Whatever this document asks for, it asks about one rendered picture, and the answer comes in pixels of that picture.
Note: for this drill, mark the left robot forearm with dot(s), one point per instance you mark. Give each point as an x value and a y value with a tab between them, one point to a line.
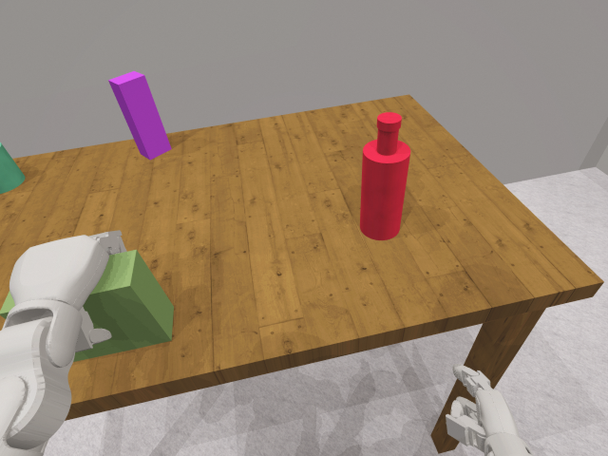
37	349

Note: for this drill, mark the sponge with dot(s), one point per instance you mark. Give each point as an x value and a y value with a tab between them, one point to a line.
129	302

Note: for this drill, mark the robot left hand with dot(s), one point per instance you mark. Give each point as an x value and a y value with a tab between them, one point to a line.
66	270

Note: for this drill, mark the robot right hand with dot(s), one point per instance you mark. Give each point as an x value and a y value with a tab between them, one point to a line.
471	423

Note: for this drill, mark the table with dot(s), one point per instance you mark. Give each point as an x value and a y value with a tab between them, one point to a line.
252	230

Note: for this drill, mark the right robot forearm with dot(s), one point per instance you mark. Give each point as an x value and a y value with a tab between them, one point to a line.
505	444

